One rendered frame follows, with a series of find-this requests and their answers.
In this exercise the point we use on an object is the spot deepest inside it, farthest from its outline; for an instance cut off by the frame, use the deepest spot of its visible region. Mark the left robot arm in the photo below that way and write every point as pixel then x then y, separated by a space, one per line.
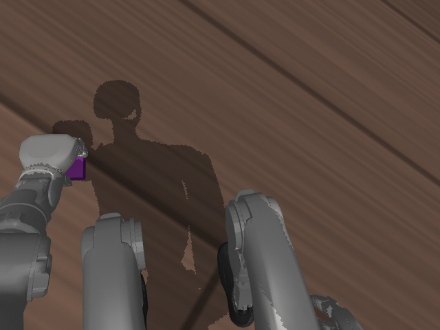
pixel 25 259

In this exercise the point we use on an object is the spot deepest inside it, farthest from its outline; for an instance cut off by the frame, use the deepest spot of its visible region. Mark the small box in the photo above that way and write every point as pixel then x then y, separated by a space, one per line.
pixel 77 170

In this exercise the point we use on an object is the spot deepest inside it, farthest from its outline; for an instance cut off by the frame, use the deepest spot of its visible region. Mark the right robot foot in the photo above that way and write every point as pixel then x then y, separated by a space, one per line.
pixel 239 317

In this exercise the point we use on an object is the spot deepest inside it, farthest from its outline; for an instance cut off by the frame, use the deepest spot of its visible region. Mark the right robot hand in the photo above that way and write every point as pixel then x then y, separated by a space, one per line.
pixel 342 318

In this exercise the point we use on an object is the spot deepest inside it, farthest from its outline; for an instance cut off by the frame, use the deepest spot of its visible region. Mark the left robot hand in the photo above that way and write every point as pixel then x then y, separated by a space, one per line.
pixel 57 151

